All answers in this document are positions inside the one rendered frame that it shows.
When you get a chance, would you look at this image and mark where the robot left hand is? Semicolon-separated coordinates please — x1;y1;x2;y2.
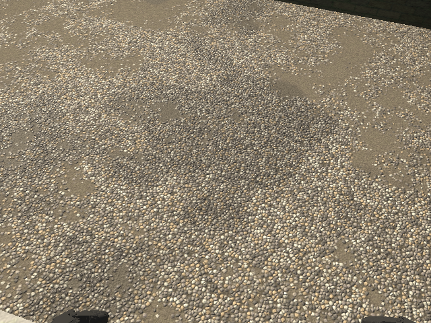
51;310;109;323

